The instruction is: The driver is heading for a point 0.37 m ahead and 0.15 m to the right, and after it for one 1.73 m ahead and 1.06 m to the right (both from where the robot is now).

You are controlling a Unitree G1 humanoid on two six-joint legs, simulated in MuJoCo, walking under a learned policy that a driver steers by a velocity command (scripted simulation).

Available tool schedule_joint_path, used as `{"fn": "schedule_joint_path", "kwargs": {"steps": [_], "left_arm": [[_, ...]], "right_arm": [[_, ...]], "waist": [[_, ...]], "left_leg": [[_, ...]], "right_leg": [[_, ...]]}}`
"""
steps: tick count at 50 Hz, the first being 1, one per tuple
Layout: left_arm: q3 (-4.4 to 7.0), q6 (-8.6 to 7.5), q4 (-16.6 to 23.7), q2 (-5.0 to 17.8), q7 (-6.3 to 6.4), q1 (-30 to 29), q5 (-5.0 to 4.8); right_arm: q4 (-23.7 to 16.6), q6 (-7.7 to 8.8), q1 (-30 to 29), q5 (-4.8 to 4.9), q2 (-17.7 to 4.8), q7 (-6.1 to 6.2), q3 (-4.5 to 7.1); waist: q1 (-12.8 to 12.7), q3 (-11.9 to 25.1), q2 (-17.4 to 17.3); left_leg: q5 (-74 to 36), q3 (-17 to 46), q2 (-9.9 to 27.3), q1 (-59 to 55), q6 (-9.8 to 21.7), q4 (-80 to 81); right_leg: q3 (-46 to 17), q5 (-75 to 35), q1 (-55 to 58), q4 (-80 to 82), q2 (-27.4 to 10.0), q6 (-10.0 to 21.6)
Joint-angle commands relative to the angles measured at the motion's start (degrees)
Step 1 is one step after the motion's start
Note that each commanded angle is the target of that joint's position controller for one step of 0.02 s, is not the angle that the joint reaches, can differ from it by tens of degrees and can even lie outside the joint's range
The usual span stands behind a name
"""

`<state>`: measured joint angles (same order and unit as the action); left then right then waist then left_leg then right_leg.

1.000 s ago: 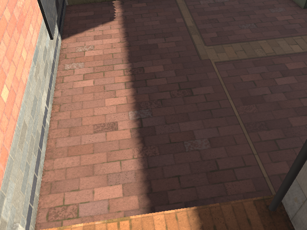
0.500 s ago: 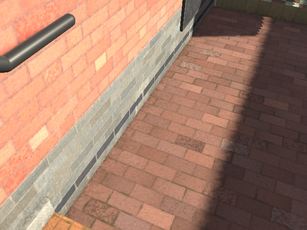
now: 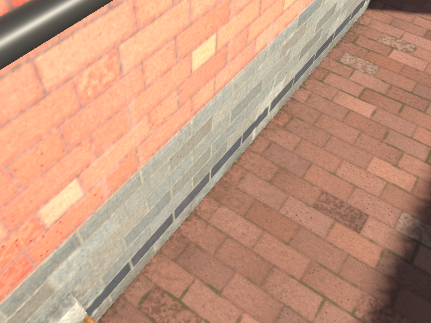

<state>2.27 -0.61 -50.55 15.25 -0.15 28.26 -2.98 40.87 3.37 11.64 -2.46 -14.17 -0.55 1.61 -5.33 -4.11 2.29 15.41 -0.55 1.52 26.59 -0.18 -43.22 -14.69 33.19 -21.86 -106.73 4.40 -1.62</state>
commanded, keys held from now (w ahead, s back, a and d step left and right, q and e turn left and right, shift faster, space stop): w+e+shift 0.82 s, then w+shift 0.04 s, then w+q+shift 0.14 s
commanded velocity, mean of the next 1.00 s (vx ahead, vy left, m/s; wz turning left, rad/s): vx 0.98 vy -0.03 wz -0.79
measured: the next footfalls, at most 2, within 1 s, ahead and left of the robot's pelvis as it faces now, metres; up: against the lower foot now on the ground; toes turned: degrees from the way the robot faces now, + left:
right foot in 0.36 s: +0.37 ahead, -0.25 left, -0.18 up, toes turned -19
left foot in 0.70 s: +0.77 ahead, -0.23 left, -0.18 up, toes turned -46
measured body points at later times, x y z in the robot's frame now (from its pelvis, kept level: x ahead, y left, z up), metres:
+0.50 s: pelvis +0.36 -0.18 -0.19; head +0.38 -0.20 +0.26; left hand +0.46 +0.08 -0.31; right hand +0.42 -0.47 -0.29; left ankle +0.34 +0.04 -0.68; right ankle +0.33 -0.24 -0.89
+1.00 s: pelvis +0.72 -0.38 -0.16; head +0.72 -0.40 +0.29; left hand +1.06 -0.44 -0.19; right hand +0.46 -0.46 -0.30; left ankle +0.74 -0.21 -0.89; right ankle +0.72 -0.60 -0.81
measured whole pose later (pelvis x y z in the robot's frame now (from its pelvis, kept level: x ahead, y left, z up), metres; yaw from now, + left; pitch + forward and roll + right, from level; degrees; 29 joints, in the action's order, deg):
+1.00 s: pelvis +0.72 -0.38 -0.16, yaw -50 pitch +0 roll +3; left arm 2.9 -2.9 -31.1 15.9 -0.8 2.9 -1.9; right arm 54.6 5.4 33.2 0.9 -13.7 -0.2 3.5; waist 6.9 0.0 1.7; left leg 21.3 -4.1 -1.5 -2.1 -0.2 -19.0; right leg -4.9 4.5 -47.2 -60.9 -4.5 2.7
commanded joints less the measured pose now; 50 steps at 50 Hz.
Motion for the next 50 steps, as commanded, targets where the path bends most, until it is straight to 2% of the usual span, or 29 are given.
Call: {"fn": "schedule_joint_path", "kwargs": {"steps": [1,3,4,5,7,9,11,14,17,18,19,20,21,22,23,24,25,27,31,33,34,35,36,37,38,40,44,47,50], "left_arm": [[2.06,2.54,10.73,6.16,-0.36,-0.03,2.36],[2.34,3.76,13.85,6.27,-2.28,-3.6,2.15],[1.49,3.63,15.8,3.59,-2.71,-7.06,1.7],[0.77,1.78,12.92,0.12,-2.02,-0.61,0.74],[3.51,1.16,15.09,7.51,-1.83,-9.74,0.86],[3.01,1.17,16.38,4.68,-1.73,-13.65,2.75],[2.94,1.35,16.78,4.83,-1.99,-15.02,0.82],[3.09,1.1,16.34,5.53,-3.06,-17.92,1.23],[6.25,-0.27,6.98,11.32,-3.43,5.45,1.47],[8.12,-0.5,2.31,15.43,-2.64,16.94,2.79],[7.19,-1.26,-0.78,19.52,-3.84,16.29,3.22],[4.99,-2.28,1.65,17.37,-4.52,10.95,1.43],[5.03,-2.5,4.8,16.26,-4.09,8.69,1.09],[5.75,-3.3,5.76,16.64,-3.01,7.66,1.21],[5.2,-3.93,6.69,15.0,-2.53,4.38,1.85],[4.22,-6.29,9.22,14.31,-2.62,-2.27,3.82],[3.58,-6.84,10.35,11.62,-1.75,-7.99,3.42],[2.93,-5.75,11.03,11.07,0.85,-13.85,2.53],[2.31,-4.55,8.17,7.96,3.32,-8.03,1.01],[2.18,-4.71,8.19,6.48,2.78,-8.02,0.34],[1.98,-4.85,9.56,6.12,1.69,-11.53,0.7],[0.81,-4.79,11.77,2.2,0.92,-14.94,2.69],[-0.89,-5.08,14.43,-5.64,0.53,-7.5,1.42],[-0.78,-4.44,14.49,-2.66,0.89,-3.1,-1.75],[0.09,-3.73,13.74,0.62,1.2,-8.49,-1.38],[0.41,-3.63,15.8,-0.04,0.99,-15.66,0.38],[0.57,-2.05,18.55,-1.78,-0.1,-16.33,-0.91],[-0.07,-2.41,21.58,-1.09,-0.23,-21.25,0.39],[-0.42,-3.31,25.18,0.76,-1.54,-32.48,1.97]], "right_arm": [[0.02,2.21,5.18,0.45,-8.84,5.32,1.37],[-0.24,2.53,0.81,1.72,-6.43,6.34,0.05],[-0.72,2.76,0.17,1.8,-8.73,6.52,0.74],[3.26,3.23,1.33,0.29,-11.22,4.38,1.25],[1.91,4.74,2.2,2.14,-5.21,4.26,0.52],[3.11,5.96,3.16,3.27,-6.8,4.24,1.06],[3.29,4.98,3.08,2.48,-7.88,3.73,1.84],[5.05,3.17,6.07,2.45,-8.77,2.83,2.69],[6.11,1.24,1.2,3.31,-12.16,1.65,3.69],[6.59,2.06,-2.37,4.3,-12.55,1.58,4.18],[2.95,3.92,-2.24,1.57,-5.72,2.01,2.59],[-1.79,6.18,7.12,0.56,-1.97,1.88,1.25],[-4.66,7.26,5.89,0.21,-3.21,1.75,0.83],[-8.46,8.43,-2.14,3.06,-4.1,2.09,0.91],[-8.91,8.39,-8.8,5.22,-5.46,2.97,1.03],[-8.76,7.76,-9.6,6.62,-6.14,3.41,1.28],[-7.57,5.68,-11.51,5.15,-5.66,3.46,1.33],[-8.54,4.03,-11.32,1.02,-4.79,2.43,1.46],[-11.24,4.04,-16.25,3.76,-2.49,0.1,1.57],[-7.72,3.7,-4.63,4.61,-5.61,0.62,3.91],[-4.88,4.14,7.87,3.91,-8.46,0.89,5.55],[-2.17,4.23,21.14,3.44,-10.91,1.36,6.04],[-1.14,4.16,25.37,1.72,-14.48,1.35,5.89],[-3.16,4.37,15.97,1.51,-10.72,0.84,5.07],[-3.63,3.76,8.57,2.7,-5.67,0.93,4.54],[-0.85,3.32,8.4,1.99,-2.92,0.34,3.67],[3.93,3.88,8.02,2.63,1.28,-0.19,1.84],[6.95,4.01,11.11,2.4,-2.98,-0.09,2.1],[7.44,3.74,12.13,4.65,-6.45,0.59,1.9]], "waist": [[0.63,8.35,-0.76],[-1.26,4.72,-3.08],[-0.88,4.02,-5.72],[-3.35,11.32,-20.53],[1.14,2.54,-15.36],[1.85,0.08,-10.06],[2.65,-2.4,-8.98],[5.94,-7.3,-5.73],[-5.92,2.34,-2.43],[-13.3,4.5,9.69],[-8.52,-4.34,28.73],[2.48,9.15,37.79],[2.27,18.3,29.57],[-0.08,21.55,16.72],[0.17,17.34,-0.77],[4.14,13.62,-6.18],[6.55,4.87,-11.01],[9.35,1.7,-6.22],[5.43,3.36,1.36],[11.14,8.08,2.1],[18.26,13.08,2.46],[23.63,20.16,-1.84],[17.37,25.06,-22.97],[11.65,16.25,-27.33],[12.16,2.78,-17.94],[10.6,-0.64,-4.49],[6.21,-0.28,-6.13],[5.01,-3.93,-2.55],[7.67,-5.44,-1.48]], "left_leg": [[-25.31,28.86,27.53,-12.72,17.17,12.94],[-14.37,18.69,25.08,-3.42,10.07,15.48],[-11.77,16.43,24.41,-1.57,10.15,14.69],[7.2,9.29,19.97,-0.47,10.32,16.05],[15.28,-0.82,13.88,4.1,4.91,12.65],[16.35,-5.16,13.66,3.39,2.06,11.55],[18.22,-6.95,15.81,-2.64,1.22,8.99],[11.99,-7.49,18.62,-12.75,0.14,1.42],[-16.69,-12.52,17.46,-11.1,-1.47,-26.2],[-9.07,-13.15,9.99,0.07,-3.25,-57.3],[33.49,-10.23,1.63,24.68,-4.06,-87.14],[31.42,0.66,0.75,31.99,-1.6,-86.55],[31.34,3.93,1.84,34.92,-0.97,-83.16],[24.95,5.41,1.57,42.64,0.23,-75.9],[18.8,7.38,2.85,41.43,1.2,-66.37],[6.79,13.5,4.02,38.63,2.4,-52.77],[5.45,13.68,4.62,33.55,-0.18,-45.32],[2.18,12.3,4.91,18.76,-2.77,-22.95],[-13.24,1.55,-4.41,-9.21,-4.27,5.58],[-16.67,2.07,-5.93,-21.97,-2.82,9.0],[-11.33,1.47,-6.09,-33.87,-1.85,7.09],[1.04,11.01,2.12,-48.98,0.63,3.94],[18.35,43.18,16.74,-55.27,6.91,17.79],[36.99,60.95,22.1,-46.65,10.68,29.4],[36.82,50.88,19.23,-35.4,10.78,29.21],[16.72,31.51,13.42,-24.65,8.49,29.28],[3.72,16.79,10.7,-18.92,9.0,30.85],[-0.37,15.72,12.89,-19.33,13.03,34.14],[-8.89,10.02,10.64,-16.61,12.57,38.46]], "right_leg": [[0.53,-19.14,-24.26,4.92,-3.89,-2.81],[-0.63,-22.38,-21.03,24.5,-11.49,-3.03],[2.39,-26.36,-20.67,28.43,-11.62,-3.08],[8.43,-25.34,-12.58,29.58,-10.28,-2.54],[6.52,-48.13,-13.91,46.32,-10.01,-1.39],[8.13,-61.48,-7.37,57.38,-9.95,0.38],[10.36,-59.23,-9.14,59.3,-10.34,2.27],[12.34,-55.01,-13.97,65.69,-12.2,5.35],[23.66,-46.66,15.31,70.73,-6.94,8.58],[24.21,-50.95,32.24,76.44,-4.64,12.56],[16.93,-66.33,35.17,65.1,-3.99,13.04],[2.03,-68.69,41.58,61.71,-2.25,16.38],[-11.2,-51.48,44.45,69.39,-7.93,21.36],[-31.89,-17.91,45.82,84.11,-16.16,26.03],[-43.67,1.44,36.37,89.3,-20.22,25.18],[-49.52,-1.46,24.86,86.3,-24.89,25.2],[-41.81,-11.51,9.32,81.84,-21.88,24.1],[-27.42,-15.01,-5.22,85.83,-14.33,22.67],[-13.4,-26.88,-10.98,85.2,-6.7,18.42],[-13.05,-35.17,-5.27,75.78,-4.65,15.11],[-9.01,-44.8,-5.82,64.75,-0.75,11.95],[-5.02,-41.3,-13.45,45.49,1.75,8.73],[-3.91,-1.86,-23.23,23.22,5.55,7.96],[0.76,-6.18,-31.67,18.74,0.09,8.32],[4.66,-12.78,-33.92,18.34,-3.45,7.31],[7.46,-17.07,-29.02,21.61,-6.46,7.31],[5.14,-20.17,-25.7,29.82,-9.55,6.17],[4.21,-24.64,-31.41,38.49,-8.6,5.3],[12.66,-36.0,-22.73,56.75,-10.12,2.83]]}}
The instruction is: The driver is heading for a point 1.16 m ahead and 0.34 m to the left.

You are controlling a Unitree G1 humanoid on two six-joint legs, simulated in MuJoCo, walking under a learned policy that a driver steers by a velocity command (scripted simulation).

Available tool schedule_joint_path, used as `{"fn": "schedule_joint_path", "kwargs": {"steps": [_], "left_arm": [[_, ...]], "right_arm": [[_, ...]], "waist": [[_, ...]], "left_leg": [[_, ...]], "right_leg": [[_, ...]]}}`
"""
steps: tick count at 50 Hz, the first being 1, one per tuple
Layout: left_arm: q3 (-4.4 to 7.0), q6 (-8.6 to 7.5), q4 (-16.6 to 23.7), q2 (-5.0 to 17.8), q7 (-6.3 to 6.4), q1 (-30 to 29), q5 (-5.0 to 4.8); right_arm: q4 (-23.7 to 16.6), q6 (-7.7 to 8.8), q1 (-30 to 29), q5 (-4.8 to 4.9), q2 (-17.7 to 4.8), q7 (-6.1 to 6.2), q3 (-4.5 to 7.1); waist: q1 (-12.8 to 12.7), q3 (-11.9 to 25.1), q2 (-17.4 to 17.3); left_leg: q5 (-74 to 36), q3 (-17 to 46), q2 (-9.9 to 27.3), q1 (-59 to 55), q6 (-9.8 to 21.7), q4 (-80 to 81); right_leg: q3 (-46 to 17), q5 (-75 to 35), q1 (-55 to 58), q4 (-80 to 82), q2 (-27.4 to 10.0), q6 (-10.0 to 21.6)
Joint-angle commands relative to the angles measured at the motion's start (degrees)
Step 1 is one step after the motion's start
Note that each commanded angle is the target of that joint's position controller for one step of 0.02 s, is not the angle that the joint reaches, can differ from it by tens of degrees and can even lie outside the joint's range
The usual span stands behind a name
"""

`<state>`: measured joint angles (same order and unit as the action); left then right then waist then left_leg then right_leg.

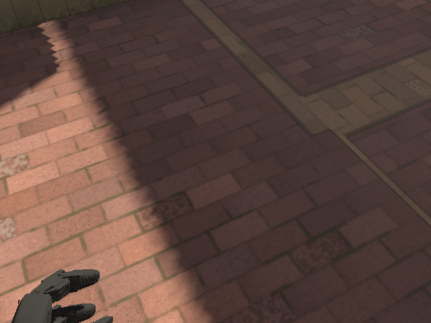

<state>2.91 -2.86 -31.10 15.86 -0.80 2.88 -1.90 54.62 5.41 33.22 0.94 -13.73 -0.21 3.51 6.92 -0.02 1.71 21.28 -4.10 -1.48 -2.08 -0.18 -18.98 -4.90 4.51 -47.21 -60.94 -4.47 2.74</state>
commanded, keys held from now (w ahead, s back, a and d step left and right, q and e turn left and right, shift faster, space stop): w+q+shift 0.74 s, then w+e+shift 0.26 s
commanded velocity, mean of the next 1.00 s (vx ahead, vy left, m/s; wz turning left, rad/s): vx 1.00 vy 0.00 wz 0.54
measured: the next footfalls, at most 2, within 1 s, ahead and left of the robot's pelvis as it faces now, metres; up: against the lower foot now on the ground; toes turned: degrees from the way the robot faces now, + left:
right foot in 0.16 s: +0.36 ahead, -0.15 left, +0.00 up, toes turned +6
left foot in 0.60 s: +0.72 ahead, +0.19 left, +0.00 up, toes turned +30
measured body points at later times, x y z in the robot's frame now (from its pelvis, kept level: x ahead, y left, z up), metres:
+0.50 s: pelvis +0.45 +0.01 -0.01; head +0.45 +0.04 +0.44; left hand +0.33 +0.27 -0.15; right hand +0.75 -0.15 -0.06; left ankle +0.62 +0.19 -0.66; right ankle +0.32 -0.16 -0.73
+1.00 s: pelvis +0.85 +0.22 +0.00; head +0.86 +0.25 +0.45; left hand +0.94 +0.54 -0.06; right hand +1.02 +0.01 -0.12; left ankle +0.68 +0.17 -0.73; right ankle +1.15 +0.25 -0.67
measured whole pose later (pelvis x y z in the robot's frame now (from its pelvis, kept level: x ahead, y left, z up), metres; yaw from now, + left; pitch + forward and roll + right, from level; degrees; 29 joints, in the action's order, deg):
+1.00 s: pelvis +0.85 +0.22 +0.00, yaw +36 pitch +0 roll -1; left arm 0.9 -6.6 -34.2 15.0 -2.4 1.1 -1.2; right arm 45.4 5.7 22.6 0.0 -14.1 -0.2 1.2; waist 6.3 -2.4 1.8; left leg 21.8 5.7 -7.4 -8.0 7.6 -14.2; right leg 0.2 -12.4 -40.7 -30.9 -3.3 1.1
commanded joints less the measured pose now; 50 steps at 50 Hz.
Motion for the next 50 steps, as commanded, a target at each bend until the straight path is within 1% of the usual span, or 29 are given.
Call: {"fn": "schedule_joint_path", "kwargs": {"steps": [1,3,5,6,7,8,9,10,11,12,13,14,15,17,20,24,26,28,29,30,31,32,33,34,35,38,42,47,50], "left_arm": [[-0.99,-1.43,6.82,0.8,-1.37,-10.44,0.55],[-0.83,-2.91,7.13,1.23,-2.72,-12.32,0.43],[0.95,-3.52,5.27,4.39,-2.41,-7.09,0.18],[2.48,-3.33,3.15,7.06,-1.87,1.62,0.03],[3.54,-2.65,0.95,9.12,-0.87,14.01,-0.12],[4.72,-1.33,-2.13,14.1,0.7,26.88,0.33],[4.51,-2.47,-2.55,17.68,-0.01,26.79,3.47],[3.22,-2.9,-3.54,10.83,-0.55,25.41,3.18],[2.42,-3.41,-5.36,6.96,-0.55,22.67,1.94],[1.95,-3.73,-6.48,5.41,-0.6,19.44,1.98],[1.37,-4.01,-7.24,2.78,-0.83,16.61,3.07],[0.8,-4.24,-8.2,-0.08,-0.88,14.43,3.88],[0.62,-4.28,-9.0,-1.77,-0.9,12.68,3.41],[0.84,-4.32,-10.33,-1.39,-0.44,10.34,2.14],[1.63,-4.41,-10.24,2.26,0.57,7.8,2.79],[2.87,-4.51,-11.21,8.64,1.74,10.78,2.2],[3.61,-3.7,-11.37,12.23,1.74,12.02,2.08],[4.59,-1.94,-10.5,15.84,1.55,11.18,1.23],[4.85,-1.5,-9.38,16.58,1.42,9.03,0.85],[4.33,-1.97,-8.79,14.84,1.27,6.4,0.58],[0.95,-4.1,-6.66,2.4,0.71,6.71,2.06],[-0.96,-6.76,-2.09,-0.13,0.18,17.2,0.47],[-0.04,-8.25,-1.63,7.26,0.12,9.04,-0.24],[0.36,-8.38,-0.04,7.81,0.4,3.92,-1.29],[0.1,-7.82,-1.09,6.64,1.16,3.2,0.27],[0.58,-5.34,-2.27,6.07,1.23,6.86,1.98],[-1.48,-3.85,0.58,1.74,1.1,-2.66,3.39],[-1.55,-4.83,2.83,2.23,-0.87,-13.09,0.79],[-0.6,-5.29,3.86,3.52,-3.07,-14.23,-0.43]], "right_arm": [[-5.7,1.76,-7.64,1.5,-7.69,0.21,-0.09],[-4.55,1.84,-5.22,1.1,-10.2,0.44,-0.09],[-3.26,1.04,-3.57,0.48,-11.3,0.77,-0.14],[-2.42,0.26,-3.13,-0.3,-12.26,0.91,-0.23],[-3.23,0.17,-5.21,-1.02,-13.37,0.77,-0.24],[-6.2,0.61,-5.72,-2.71,-7.42,0.47,-1.66],[-7.85,2.0,4.35,1.05,2.1,0.02,-3.93],[-8.41,2.05,-2.51,3.73,-4.12,0.25,-2.07],[-10.62,1.48,-10.72,4.04,-4.92,0.84,-1.48],[-11.34,1.05,-14.21,2.75,-4.07,1.37,-1.39],[-11.57,0.49,-15.08,1.57,-3.67,1.13,-0.93],[-11.53,-0.67,-13.6,1.97,-2.25,0.32,-0.72],[-11.92,-1.93,-13.4,2.54,-1.07,-0.2,-0.67],[-13.8,-3.92,-16.21,2.51,0.46,-0.59,-1.0],[-16.59,-4.23,-20.51,1.23,-1.54,-1.61,-0.87],[-19.49,-3.4,-28.73,0.57,-4.15,-3.72,-0.85],[-20.37,-3.22,-28.5,1.06,-7.27,-4.17,0.36],[-19.43,-4.2,-19.62,2.31,-11.59,-3.79,2.39],[-16.84,-5.04,-8.41,2.1,-15.21,-3.37,4.24],[-13.19,-5.86,3.65,1.88,-18.65,-2.32,6.27],[-12.01,-6.11,0.5,1.6,-20.99,-1.93,6.24],[-16.89,-3.6,-6.4,-0.87,-19.74,-2.52,4.2],[-18.99,-2.4,-6.86,-0.48,-14.47,-2.67,3.77],[-18.06,-0.92,-7.27,-0.67,-13.12,-2.99,3.4],[-18.15,0.13,-10.6,-0.46,-11.45,-3.37,2.8],[-19.14,0.47,-17.07,-0.16,-10.42,-1.36,2.24],[-15.63,0.01,-12.66,-0.28,-7.55,0.67,0.68],[-10.74,0.66,-5.92,-0.63,-8.29,0.26,-0.13],[-7.52,0.16,-4.21,-1.58,-8.14,0.33,-0.55]], "waist": [[-3.29,-9.72,-1.46],[-3.34,-9.33,-2.34],[-6.71,-4.64,-8.29],[-11.78,0.96,-10.79],[-19.14,7.72,-11.63],[-21.76,18.89,-3.36],[-14.57,32.9,18.4],[-15.5,24.52,13.14],[-15.91,11.69,9.31],[-13.88,6.38,2.35],[-10.98,3.24,0.68],[-8.39,2.39,3.45],[-7.08,1.1,4.42],[-5.22,-3.94,3.64],[-4.01,-8.33,0.75],[-6.1,-9.77,-3.4],[-4.58,-7.0,-1.01],[1.56,-0.98,4.54],[7.15,4.33,6.01],[12.76,8.16,2.33],[5.33,1.12,-22.03],[-5.24,16.87,-26.61],[-0.51,14.81,-12.92],[-2.48,5.55,-3.87],[-5.4,3.03,5.19],[-10.41,-1.06,2.84],[-4.61,-5.74,-0.37],[2.91,-7.59,-3.44],[2.05,-7.62,-4.29]], "left_leg": [[-17.98,12.95,14.08,12.33,12.53,15.65],[-20.42,11.26,14.98,9.68,11.35,15.97],[-45.46,9.98,15.53,3.33,9.18,7.0],[-58.37,8.39,14.42,4.4,7.94,-4.16],[-57.04,7.44,12.64,14.36,5.84,-18.5],[-29.34,8.23,7.82,28.26,3.66,-40.71],[5.22,15.42,1.02,38.52,3.78,-59.77],[3.2,15.3,3.12,46.28,4.25,-65.67],[-0.73,12.12,5.48,52.28,4.5,-66.64],[-4.69,11.39,8.21,50.02,4.42,-64.25],[-7.37,11.27,9.83,45.93,4.27,-61.34],[-8.53,11.85,11.43,42.75,4.28,-60.17],[-7.87,11.6,12.15,42.26,4.26,-58.95],[-6.92,11.53,13.31,45.22,3.66,-57.1],[-17.08,9.28,12.49,47.47,2.58,-48.86],[-30.37,1.24,8.92,39.58,5.03,-30.22],[-28.37,-4.01,3.89,34.04,7.04,-26.71],[-18.89,-7.14,-0.86,24.08,9.23,-28.03],[-15.05,-6.35,-2.25,10.06,11.16,-28.05],[-17.39,-1.13,-1.69,-8.39,13.41,-22.68],[-24.68,12.97,2.2,-12.45,17.22,-19.29],[7.19,51.9,14.33,-22.94,29.86,-4.02],[19.04,57.82,15.46,-18.54,25.51,5.75],[18.59,56.03,14.72,-9.08,22.87,8.22],[13.72,51.45,13.02,-0.72,20.39,6.91],[0.74,37.39,7.39,14.79,19.83,5.99],[-14.31,20.78,3.63,21.42,16.33,7.65],[-16.04,13.67,5.95,12.67,11.08,11.84],[-36.43,9.13,8.96,-2.22,7.46,7.86]], "right_leg": [[3.25,-9.01,7.19,15.32,-0.52,-1.9],[4.43,-8.72,15.07,23.73,1.63,-1.44],[6.43,-4.01,24.65,27.2,5.25,-0.82],[8.08,-1.1,36.74,26.21,7.74,0.26],[6.47,-0.13,54.2,23.12,5.63,0.67],[-10.53,11.43,73.33,21.5,-8.6,1.09],[-42.7,33.05,81.04,37.9,-21.06,9.14],[-46.13,39.68,75.19,46.46,-19.59,9.57],[-33.99,31.36,67.09,45.67,-17.75,8.39],[-24.24,18.83,57.63,44.83,-16.14,7.39],[-17.04,12.05,49.47,45.55,-13.73,6.8],[-11.22,7.63,45.24,46.07,-12.39,6.18],[-6.57,4.97,43.27,47.3,-11.75,5.71],[-0.74,0.56,39.55,50.86,-12.96,4.75],[10.21,-4.73,36.01,53.36,-10.0,3.92],[18.89,-10.27,39.25,56.06,-8.13,1.74],[20.17,-36.36,46.83,50.63,-8.59,0.76],[20.21,-62.89,52.2,35.06,-10.05,0.58],[18.97,-67.29,47.82,21.03,-10.22,0.88],[17.98,-53.75,36.23,0.24,-6.49,-0.92],[14.76,22.72,16.75,-29.44,8.4,-3.74],[-1.64,29.91,0.71,-38.88,11.24,-2.72],[-5.64,22.84,0.61,-32.8,7.31,0.28],[-4.14,19.22,-0.31,-26.46,6.21,0.97],[-4.84,15.9,4.35,-20.42,3.24,0.89],[-5.17,13.06,12.57,-9.06,-0.16,-2.76],[1.68,-4.27,11.94,9.21,-2.73,-5.76],[6.71,-21.77,14.36,28.74,0.93,-2.82],[7.79,-16.11,7.94,33.14,4.46,0.95]]}}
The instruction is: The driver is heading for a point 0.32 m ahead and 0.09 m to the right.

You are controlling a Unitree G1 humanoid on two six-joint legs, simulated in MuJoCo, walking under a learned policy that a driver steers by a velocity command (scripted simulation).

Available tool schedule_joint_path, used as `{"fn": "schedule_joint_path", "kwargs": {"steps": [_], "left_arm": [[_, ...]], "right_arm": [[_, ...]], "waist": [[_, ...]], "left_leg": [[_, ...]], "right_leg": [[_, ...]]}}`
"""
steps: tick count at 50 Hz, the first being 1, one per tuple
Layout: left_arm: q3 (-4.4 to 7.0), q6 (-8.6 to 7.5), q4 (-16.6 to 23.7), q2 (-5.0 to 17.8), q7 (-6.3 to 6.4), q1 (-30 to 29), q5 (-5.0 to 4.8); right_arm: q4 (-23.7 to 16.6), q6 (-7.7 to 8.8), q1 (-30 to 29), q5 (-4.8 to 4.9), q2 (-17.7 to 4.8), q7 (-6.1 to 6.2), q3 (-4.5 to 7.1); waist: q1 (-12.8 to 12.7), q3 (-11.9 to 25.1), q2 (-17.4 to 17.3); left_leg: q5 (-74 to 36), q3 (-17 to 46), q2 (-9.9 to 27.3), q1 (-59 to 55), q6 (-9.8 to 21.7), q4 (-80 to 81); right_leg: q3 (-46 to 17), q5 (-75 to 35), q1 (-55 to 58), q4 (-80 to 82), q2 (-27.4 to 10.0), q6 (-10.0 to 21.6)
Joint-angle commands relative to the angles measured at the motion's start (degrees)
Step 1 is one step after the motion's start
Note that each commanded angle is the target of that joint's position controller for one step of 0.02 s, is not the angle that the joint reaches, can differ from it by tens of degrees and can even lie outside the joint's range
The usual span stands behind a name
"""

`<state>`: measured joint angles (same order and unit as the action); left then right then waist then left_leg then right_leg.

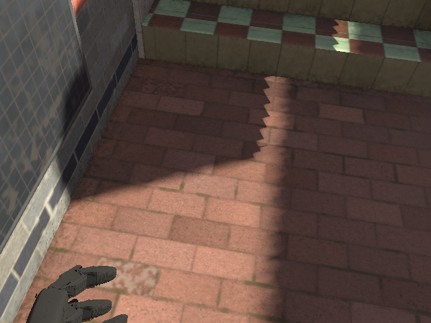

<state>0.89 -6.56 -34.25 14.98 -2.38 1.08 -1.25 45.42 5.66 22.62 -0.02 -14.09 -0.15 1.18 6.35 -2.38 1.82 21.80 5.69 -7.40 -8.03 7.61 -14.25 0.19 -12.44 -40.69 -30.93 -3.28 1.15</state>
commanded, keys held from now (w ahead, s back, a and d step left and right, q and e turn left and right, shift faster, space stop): w+e+shift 0.08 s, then shift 0.92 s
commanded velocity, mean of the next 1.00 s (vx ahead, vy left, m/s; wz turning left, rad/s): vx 0.31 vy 0.00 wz -0.15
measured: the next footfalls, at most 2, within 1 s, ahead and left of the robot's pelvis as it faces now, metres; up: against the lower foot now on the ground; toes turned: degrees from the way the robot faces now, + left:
right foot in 0.10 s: +0.33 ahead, -0.10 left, +0.00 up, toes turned -5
left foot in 0.52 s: +0.64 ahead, -0.02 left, +0.00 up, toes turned -16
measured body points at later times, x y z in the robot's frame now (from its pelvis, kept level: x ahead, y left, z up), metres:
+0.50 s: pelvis +0.40 -0.06 +0.00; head +0.44 -0.07 +0.45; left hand +0.49 +0.20 -0.12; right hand +0.58 -0.32 -0.08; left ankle +0.61 +0.00 -0.71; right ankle +0.29 -0.10 -0.73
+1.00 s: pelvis +0.50 -0.09 +0.00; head +0.51 -0.10 +0.45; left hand +0.63 +0.15 -0.13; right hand +0.57 -0.36 -0.12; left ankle +0.61 -0.01 -0.73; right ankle +0.47 -0.23 -0.73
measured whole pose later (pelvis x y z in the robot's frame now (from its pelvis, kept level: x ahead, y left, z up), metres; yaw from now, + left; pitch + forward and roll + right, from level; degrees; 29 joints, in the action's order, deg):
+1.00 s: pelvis +0.50 -0.09 +0.00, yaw -12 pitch +0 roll +0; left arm 1.7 0.9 -49.6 12.8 1.9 15.5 1.5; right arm 46.3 0.4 10.6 -1.1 -13.1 0.8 1.5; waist 0.7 0.1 -1.2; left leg 7.4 1.6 -2.5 21.5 1.2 -28.8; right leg -2.4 18.0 -15.4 -32.9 -0.9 -1.4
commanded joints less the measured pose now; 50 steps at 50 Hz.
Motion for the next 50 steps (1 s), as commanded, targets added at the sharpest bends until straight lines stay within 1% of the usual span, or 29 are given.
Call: {"fn": "schedule_joint_path", "kwargs": {"steps": [1,3,4,5,6,7,8,9,10,11,13,17,20,22,24,26,27,28,29,30,32,34,36,39,43,45,46,48,50], "left_arm": [[1.92,-1.85,7.14,5.26,-2.01,-11.02,-1.2],[3.19,-1.38,6.36,7.86,-2.33,-4.37,-1.53],[4.29,-0.41,3.36,9.92,-1.86,6.89,-2.12],[4.95,0.28,-1.2,11.33,-0.95,23.67,-1.66],[3.9,1.02,-5.06,11.69,-0.08,32.14,-0.08],[4.36,-0.63,-4.53,13.86,-0.58,29.12,3.02],[4.67,0.51,-2.19,8.94,0.38,24.53,2.73],[3.86,0.75,-0.61,7.94,0.91,18.56,2.64],[3.57,0.63,-0.41,8.11,0.35,14.48,2.07],[3.22,0.29,-0.34,7.89,0.22,12.61,1.73],[2.5,-0.18,-2.07,6.28,0.44,12.31,1.36],[2.83,0.42,-4.81,8.7,2.19,13.0,0.62],[2.69,2.13,-7.68,8.18,3.77,19.58,-0.3],[2.63,3.19,-8.63,7.83,4.61,20.81,0.24],[2.64,3.95,-8.86,7.31,5.07,19.96,1.2],[2.71,4.47,-7.75,7.52,5.01,16.05,1.63],[2.29,4.42,-6.15,6.56,4.54,14.64,2.5],[0.99,4.31,-8.1,1.78,3.85,25.45,2.35],[1.22,4.61,-10.15,5.22,2.79,29.65,1.13],[2.22,5.32,-9.32,8.91,2.5,23.99,0.13],[2.7,7.67,-7.97,8.7,3.46,15.96,0.69],[2.41,9.64,-8.53,5.8,4.13,17.77,1.07],[1.86,9.73,-9.9,3.38,4.69,19.48,1.39],[1.97,9.72,-10.59,3.78,4.94,17.49,1.58],[2.29,9.08,-11.67,3.75,4.69,16.14,2.49],[2.77,8.56,-10.87,7.17,4.84,14.59,3.42],[3.08,8.1,-11.99,7.33,4.64,14.79,2.93],[1.98,6.54,-12.21,3.76,4.36,12.64,2.96],[1.87,5.37,-12.28,3.63,4.28,11.31,2.72]], "right_arm": [[1.82,-0.29,5.52,-1.11,-9.1,0.49,1.96],[1.32,-0.95,3.76,-2.66,-11.87,1.35,2.58],[0.45,-1.41,0.93,-3.84,-12.47,1.82,2.89],[-1.55,-2.01,-6.07,-3.98,-14.56,2.17,3.44],[-4.28,-1.36,-8.73,-5.39,-8.45,2.05,1.84],[-4.77,0.13,5.44,0.06,-3.49,0.59,-0.08],[-4.66,1.59,0.61,1.13,-10.22,-0.13,0.53],[-6.99,2.3,-7.03,2.15,-11.5,-0.46,0.94],[-7.71,2.39,-10.41,0.84,-9.87,-0.16,0.66],[-7.93,1.98,-10.79,0.11,-9.47,0.11,0.96],[-7.67,0.63,-7.44,-0.66,-7.99,0.32,0.8],[-8.28,0.04,-10.18,-0.98,-4.42,0.76,-0.24],[-9.48,0.57,-18.62,-1.04,-4.27,-0.38,-0.15],[-10.62,1.04,-22.25,-1.07,-5.08,-1.41,0.16],[-10.33,1.55,-21.05,-1.35,-6.96,-1.99,0.98],[-7.33,2.28,-11.62,-1.91,-8.24,-1.85,1.68],[-6.01,2.57,-5.38,-2.64,-9.71,-1.36,1.85],[-6.54,1.74,-5.52,-3.99,-9.61,-0.98,1.19],[-6.08,0.85,-3.69,-2.73,-5.01,-0.96,0.61],[-6.84,0.15,-7.59,-1.15,-5.4,-0.75,0.73],[-7.9,-1.51,-14.58,-0.59,-4.36,-0.37,0.01],[-7.79,-3.02,-18.06,-1.41,-5.68,-0.46,0.38],[-7.12,-3.65,-17.76,-1.81,-6.04,-0.48,0.9],[-5.83,-4.03,-16.14,-1.2,-6.45,0.02,1.34],[-4.27,-4.87,-15.39,-0.58,-5.54,0.76,1.19],[-3.29,-4.52,-12.56,-0.95,-4.51,0.7,1.08],[-3.45,-4.39,-13.37,-0.95,-4.77,0.79,1.45],[-3.09,-4.36,-14.13,-1.09,-3.39,1.1,1.47],[-1.98,-4.68,-12.59,-1.3,-3.46,1.3,1.68]], "waist": [[0.91,-3.24,-5.65],[-4.71,3.18,-10.46],[-10.56,8.43,-12.03],[-19.6,12.83,-9.03],[-19.44,17.58,6.02],[-10.13,28.08,23.21],[-14.07,27.16,7.0],[-12.05,16.0,-0.15],[-8.62,9.29,-10.48],[-6.62,5.45,-10.92],[-3.76,3.13,-5.23],[-4.49,6.08,-0.61],[-9.6,7.87,0.56],[-10.72,6.57,2.51],[-9.13,6.18,3.73],[-3.58,8.61,3.21],[-1.44,14.45,0.08],[-5.26,22.14,-13.95],[-4.05,29.21,-11.68],[-3.65,22.5,-7.05],[-5.38,11.48,-0.79],[-8.68,7.13,-5.62],[-8.77,8.2,-8.48],[-7.37,10.86,-8.91],[-8.03,7.12,-9.01],[-6.18,3.92,-3.91],[-5.71,2.24,1.24],[-4.78,2.08,3.97],[-4.12,1.56,4.2]], "left_leg": [[-50.43,-2.22,15.55,0.45,-1.65,0.11],[-80.87,-4.26,17.08,-4.67,-3.53,-10.12],[-91.02,-4.58,17.77,-4.24,-4.0,-20.72],[-90.88,-6.29,16.31,4.89,-5.7,-39.68],[-30.52,-5.61,8.44,24.73,-5.42,-63.11],[13.02,3.04,0.22,49.9,-9.9,-81.37],[5.15,6.36,4.59,50.25,-6.79,-77.68],[2.18,5.22,6.83,49.75,-6.28,-72.75],[1.78,2.58,8.51,46.17,-6.16,-68.28],[1.01,1.1,9.75,45.07,-7.17,-64.11],[-1.05,-0.66,11.97,41.16,-8.72,-55.78],[-14.77,-6.28,8.18,33.75,-10.6,-34.36],[-32.06,-6.51,5.28,32.03,-9.99,-20.21],[-35.07,-5.58,4.81,32.1,-9.05,-15.22],[-32.03,-4.57,4.55,31.21,-7.51,-13.26],[-36.64,-4.74,5.27,24.07,-5.21,-7.78],[-55.73,1.06,11.53,11.34,-1.81,-10.58],[-80.31,18.38,28.63,-7.1,12.22,-17.3],[-74.95,25.86,31.63,-8.72,16.16,-15.93],[-63.35,23.34,29.07,-2.34,13.85,-13.56],[-40.69,17.9,24.05,14.18,8.9,-7.88],[-26.4,11.99,18.1,27.77,5.11,-2.98],[-25.74,8.04,15.63,30.0,4.59,-2.04],[-14.07,8.72,16.57,28.32,4.65,-1.45],[6.98,8.35,14.43,32.97,0.3,-0.89],[9.35,4.9,10.82,34.72,-4.43,-4.06],[4.36,0.33,7.97,30.35,-5.97,-6.72],[-5.41,-1.46,7.18,21.77,-6.64,-11.75],[-9.31,-1.4,7.55,19.59,-6.03,-12.57]], "right_leg": [[4.27,3.26,2.96,2.87,5.33,3.72],[7.67,10.59,9.19,-1.06,9.19,5.39],[7.41,13.15,17.98,-3.7,9.75,6.6],[2.47,6.31,34.8,1.31,6.2,8.71],[-9.21,-0.65,55.7,-5.39,-0.89,9.17],[-46.0,5.55,77.84,1.95,-17.23,24.2],[-44.09,11.69,72.72,7.71,-14.07,20.24],[-35.09,3.6,59.69,9.33,-13.34,18.43],[-29.67,-6.13,46.32,10.9,-11.05,16.37],[-24.66,-14.59,38.85,11.96,-9.52,15.88],[-17.47,-24.19,30.24,14.04,-5.74,13.45],[-5.57,-32.23,23.96,13.69,2.04,8.89],[-5.5,-20.62,30.04,12.5,2.69,4.68],[-7.65,-14.11,32.62,11.11,1.21,3.82],[-9.99,-13.9,35.39,7.05,-0.48,3.59],[-9.53,-19.19,37.26,-4.02,0.15,1.99],[-8.83,-8.52,31.61,-15.73,2.92,0.69],[-8.86,40.27,14.71,-36.31,9.09,-4.62],[-13.19,53.23,12.84,-40.81,8.98,-4.41],[-12.91,50.88,10.21,-43.23,6.47,-4.39],[-8.37,45.71,9.18,-39.24,3.84,-4.91],[-5.0,41.96,17.68,-28.88,2.85,-5.44],[-2.74,40.19,22.68,-20.9,3.18,-5.81],[-3.05,33.46,25.88,-13.11,2.03,-4.86],[-0.86,26.1,31.4,-0.49,2.99,-1.43],[-6.03,29.43,29.47,3.99,-2.04,1.87],[-7.07,38.75,21.74,6.63,-1.94,3.13],[-8.17,42.94,15.06,11.15,-2.22,2.09],[-7.84,40.18,14.46,11.27,-1.87,0.84]]}}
